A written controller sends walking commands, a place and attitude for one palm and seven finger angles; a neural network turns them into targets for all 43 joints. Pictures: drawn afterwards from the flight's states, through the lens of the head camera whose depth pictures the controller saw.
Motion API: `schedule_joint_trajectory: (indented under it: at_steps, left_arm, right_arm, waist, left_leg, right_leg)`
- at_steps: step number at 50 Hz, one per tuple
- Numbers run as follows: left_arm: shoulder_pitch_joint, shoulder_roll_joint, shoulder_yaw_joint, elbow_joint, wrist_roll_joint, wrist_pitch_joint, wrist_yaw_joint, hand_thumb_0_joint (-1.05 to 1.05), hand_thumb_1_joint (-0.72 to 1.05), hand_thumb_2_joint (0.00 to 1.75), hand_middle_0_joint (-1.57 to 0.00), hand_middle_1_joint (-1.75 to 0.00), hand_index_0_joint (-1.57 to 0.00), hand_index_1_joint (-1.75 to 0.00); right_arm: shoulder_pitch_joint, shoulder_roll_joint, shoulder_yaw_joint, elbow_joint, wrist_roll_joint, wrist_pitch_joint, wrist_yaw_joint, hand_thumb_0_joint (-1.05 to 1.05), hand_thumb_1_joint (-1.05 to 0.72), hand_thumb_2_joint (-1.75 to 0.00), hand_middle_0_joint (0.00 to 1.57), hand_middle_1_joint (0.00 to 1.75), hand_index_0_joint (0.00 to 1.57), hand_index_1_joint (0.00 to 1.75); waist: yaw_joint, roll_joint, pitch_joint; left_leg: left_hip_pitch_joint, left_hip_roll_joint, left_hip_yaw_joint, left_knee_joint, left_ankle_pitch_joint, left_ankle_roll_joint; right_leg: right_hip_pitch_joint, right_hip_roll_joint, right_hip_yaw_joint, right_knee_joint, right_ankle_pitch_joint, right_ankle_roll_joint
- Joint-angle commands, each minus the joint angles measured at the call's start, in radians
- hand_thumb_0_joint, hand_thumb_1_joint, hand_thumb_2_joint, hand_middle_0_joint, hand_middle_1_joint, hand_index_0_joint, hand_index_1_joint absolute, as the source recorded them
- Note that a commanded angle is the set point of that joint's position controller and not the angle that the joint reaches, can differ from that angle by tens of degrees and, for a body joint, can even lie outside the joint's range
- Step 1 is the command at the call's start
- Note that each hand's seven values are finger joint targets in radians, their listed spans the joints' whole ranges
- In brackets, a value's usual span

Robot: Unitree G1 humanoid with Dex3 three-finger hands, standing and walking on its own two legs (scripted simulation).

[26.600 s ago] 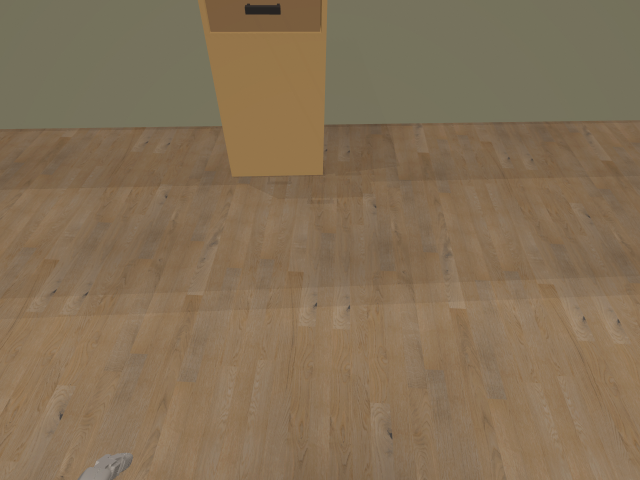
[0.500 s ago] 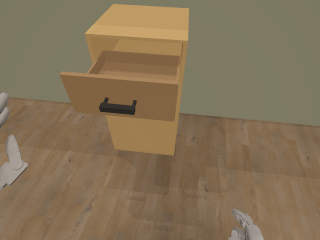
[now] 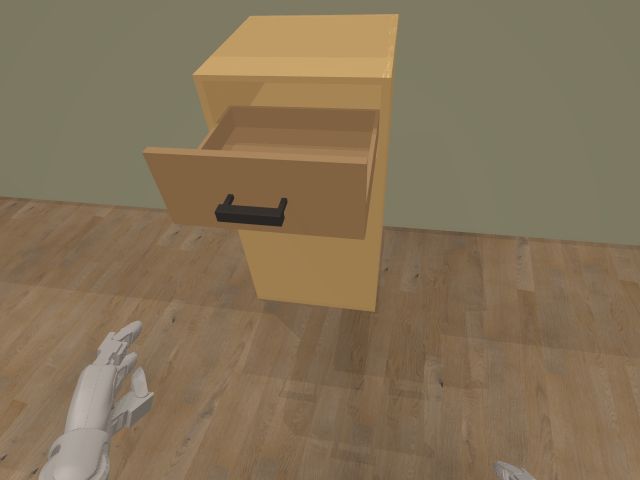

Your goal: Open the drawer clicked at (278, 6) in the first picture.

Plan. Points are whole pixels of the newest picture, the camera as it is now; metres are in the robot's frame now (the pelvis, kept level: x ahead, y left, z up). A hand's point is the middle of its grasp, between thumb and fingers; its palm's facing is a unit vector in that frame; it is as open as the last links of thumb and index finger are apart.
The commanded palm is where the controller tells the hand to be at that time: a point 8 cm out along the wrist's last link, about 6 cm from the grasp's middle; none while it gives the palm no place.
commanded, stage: let the arm hang, fingers relaxed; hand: left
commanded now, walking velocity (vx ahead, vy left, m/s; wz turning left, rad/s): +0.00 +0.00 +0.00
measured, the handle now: (253, 207) +0.58 +0.14 +0.02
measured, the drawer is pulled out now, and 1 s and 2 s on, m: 0.30 0.30 0.30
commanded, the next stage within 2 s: look to check the result in 0.96 s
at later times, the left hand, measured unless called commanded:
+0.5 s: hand out of the picture -0.03 +0.22 -0.15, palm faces +0.00 -0.97 -0.25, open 7.3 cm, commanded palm none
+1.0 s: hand out of the picture -0.01 +0.20 -0.16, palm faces -0.03 -0.98 -0.19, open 7.3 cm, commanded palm none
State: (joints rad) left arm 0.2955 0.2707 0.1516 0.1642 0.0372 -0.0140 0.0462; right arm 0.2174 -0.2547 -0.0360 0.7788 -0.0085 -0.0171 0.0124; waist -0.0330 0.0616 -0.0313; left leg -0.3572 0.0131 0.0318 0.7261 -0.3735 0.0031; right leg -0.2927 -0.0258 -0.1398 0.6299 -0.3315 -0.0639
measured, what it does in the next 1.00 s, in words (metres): steps on the spot: left foot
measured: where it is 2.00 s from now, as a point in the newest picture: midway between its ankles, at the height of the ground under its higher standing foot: outside the picture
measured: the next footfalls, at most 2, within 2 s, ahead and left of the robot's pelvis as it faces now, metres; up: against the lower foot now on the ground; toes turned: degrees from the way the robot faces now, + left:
left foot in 0.04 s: +0.05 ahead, +0.14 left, +0.00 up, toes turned +1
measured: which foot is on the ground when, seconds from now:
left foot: up 0.00-0.02, down 0.04-1.00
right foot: down 0.00-1.00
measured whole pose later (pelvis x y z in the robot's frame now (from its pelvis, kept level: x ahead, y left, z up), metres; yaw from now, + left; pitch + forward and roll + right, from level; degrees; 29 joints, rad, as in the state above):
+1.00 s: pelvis -0.01 +0.03 +0.02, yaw -4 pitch -2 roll +0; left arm 0.28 0.13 0.02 1.13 0.02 0.00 0.04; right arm 0.32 -0.10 -0.02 1.13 -0.01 0.01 -0.04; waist -0.01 0.01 0.06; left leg -0.18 0.01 0.08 0.42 -0.20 0.02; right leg -0.19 -0.01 -0.08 0.42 -0.19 -0.02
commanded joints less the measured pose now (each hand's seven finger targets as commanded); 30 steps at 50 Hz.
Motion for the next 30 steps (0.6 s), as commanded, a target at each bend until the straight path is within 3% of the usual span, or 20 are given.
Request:
schedule_joint_trajectory:
  at_steps: [1, 2, 3, 4, 6, 9, 11, 12, 17, 20, 30]
  left_arm:
    - [0.040, 0.050, -0.070, 0.229, -0.008, 0.022, -0.030, 0.00, 0.90, 0.90, -0.20, -0.30, -0.20, -0.30]
    - [0.032, 0.045, -0.075, 0.281, -0.007, 0.025, -0.030, 0.00, 0.90, 0.90, -0.20, -0.30, -0.20, -0.30]
    - [0.015, 0.051, -0.080, 0.328, -0.005, 0.026, -0.026, 0.00, 0.90, 0.90, -0.20, -0.30, -0.20, -0.30]
    - [0.001, 0.074, -0.074, 0.383, -0.010, 0.025, -0.027, 0.00, 0.90, 0.90, -0.20, -0.30, -0.20, -0.30]
    - [-0.026, 0.082, -0.080, 0.494, -0.019, 0.025, -0.029, 0.00, 0.90, 0.90, -0.20, -0.30, -0.20, -0.30]
    - [0.021, 0.043, -0.083, 0.628, -0.022, 0.015, -0.028, 0.00, 0.90, 0.90, -0.20, -0.30, -0.20, -0.30]
    - [0.027, 0.035, -0.084, 0.679, -0.023, 0.013, -0.024, 0.00, 0.90, 0.90, -0.20, -0.30, -0.20, -0.30]
    - [0.020, 0.036, -0.090, 0.706, -0.025, 0.012, -0.026, 0.00, 0.90, 0.90, -0.20, -0.30, -0.20, -0.30]
    - [0.015, 0.017, -0.106, 0.812, -0.026, 0.011, -0.025, 0.00, 0.90, 0.90, -0.20, -0.30, -0.20, -0.30]
    - [0.033, 0.011, -0.113, 0.860, -0.027, 0.012, -0.021, 0.00, 0.90, 0.90, -0.20, -0.30, -0.20, -0.30]
    - [0.060, -0.015, -0.118, 0.931, -0.027, 0.015, -0.012, 0.00, 0.90, 0.90, -0.20, -0.30, -0.20, -0.30]
  right_arm:
    - [0.020, -0.080, -0.015, -0.075, -0.021, 0.006, -0.005, 0.00, -0.90, -0.90, 0.20, 0.30, 0.20, 0.30]
    - [-0.001, -0.088, -0.009, -0.062, -0.026, 0.007, -0.013, 0.00, -0.90, -0.90, 0.20, 0.30, 0.20, 0.30]
    - [-0.009, -0.080, -0.001, -0.045, -0.027, 0.014, -0.020, 0.00, -0.90, -0.90, 0.20, 0.30, 0.20, 0.30]
    - [-0.012, -0.061, 0.004, -0.028, -0.022, 0.018, -0.027, 0.00, -0.90, -0.90, 0.20, 0.30, 0.20, 0.30]
    - [0.011, -0.040, 0.014, 0.026, -0.015, 0.023, -0.032, 0.00, -0.90, -0.90, 0.20, 0.30, 0.20, 0.30]
    - [0.014, -0.024, 0.017, 0.078, -0.013, 0.020, -0.044, 0.00, -0.90, -0.90, 0.20, 0.30, 0.20, 0.30]
    - [0.045, -0.010, 0.012, 0.106, -0.011, 0.025, -0.048, 0.00, -0.90, -0.90, 0.20, 0.30, 0.20, 0.30]
    - [0.054, -0.007, 0.012, 0.122, -0.009, 0.027, -0.048, 0.00, -0.90, -0.90, 0.20, 0.30, 0.20, 0.30]
    - [0.109, 0.000, 0.008, 0.199, -0.006, 0.031, -0.051, 0.00, -0.90, -0.90, 0.20, 0.30, 0.20, 0.30]
    - [0.128, 0.013, 0.011, 0.236, -0.006, 0.031, -0.050, 0.00, -0.90, -0.90, 0.20, 0.30, 0.20, 0.30]
    - [0.163, 0.044, 0.012, 0.303, -0.006, 0.025, -0.053, 0.00, -0.90, -0.90, 0.20, 0.30, 0.20, 0.30]
  waist:
    - [0.019, -0.214, 0.041]
    - [0.031, -0.153, 0.031]
    - [0.035, -0.140, 0.028]
    - [0.032, -0.122, 0.035]
    - [0.021, 0.030, 0.055]
    - [0.034, 0.110, 0.021]
    - [0.032, 0.102, -0.014]
    - [0.029, 0.069, -0.018]
    - [0.021, -0.055, 0.067]
    - [0.025, -0.068, 0.119]
    - [0.032, -0.060, 0.137]
  left_leg:
    - [0.107, 0.076, -0.110, -0.179, 0.372, 0.053]
    - [0.104, 0.106, -0.116, -0.184, 0.427, 0.060]
    - [0.078, 0.097, -0.093, -0.192, 0.346, 0.050]
    - [0.082, 0.065, -0.062, -0.182, 0.306, 0.034]
    - [0.105, 0.071, -0.060, -0.248, 0.268, 0.024]
    - [0.110, 0.079, -0.058, -0.287, 0.228, 0.023]
    - [0.137, 0.081, -0.052, -0.289, 0.211, 0.022]
    - [0.142, 0.080, -0.052, -0.296, 0.191, 0.020]
    - [0.160, 0.092, -0.056, -0.342, 0.174, 0.021]
    - [0.160, 0.093, -0.056, -0.372, 0.150, 0.023]
    - [0.131, 0.093, -0.062, -0.426, 0.083, 0.027]
  right_leg:
    - [-0.030, -0.113, 0.152, -0.109, 0.325, 0.008]
    - [0.003, -0.088, 0.149, -0.124, 0.314, 0.031]
    - [0.046, -0.082, 0.171, -0.172, 0.259, 0.044]
    - [0.059, -0.102, 0.195, -0.199, 0.281, 0.040]
    - [0.057, -0.090, 0.186, -0.211, 0.194, 0.017]
    - [0.127, -0.076, 0.180, -0.252, 0.184, 0.010]
    - [0.160, -0.081, 0.176, -0.284, 0.205, 0.010]
    - [0.159, -0.084, 0.177, -0.296, 0.180, 0.007]
    - [0.098, -0.079, 0.162, -0.348, 0.106, 0.007]
    - [0.062, -0.072, 0.164, -0.365, 0.051, 0.008]
    - [0.063, -0.059, 0.157, -0.335, 0.034, 0.016]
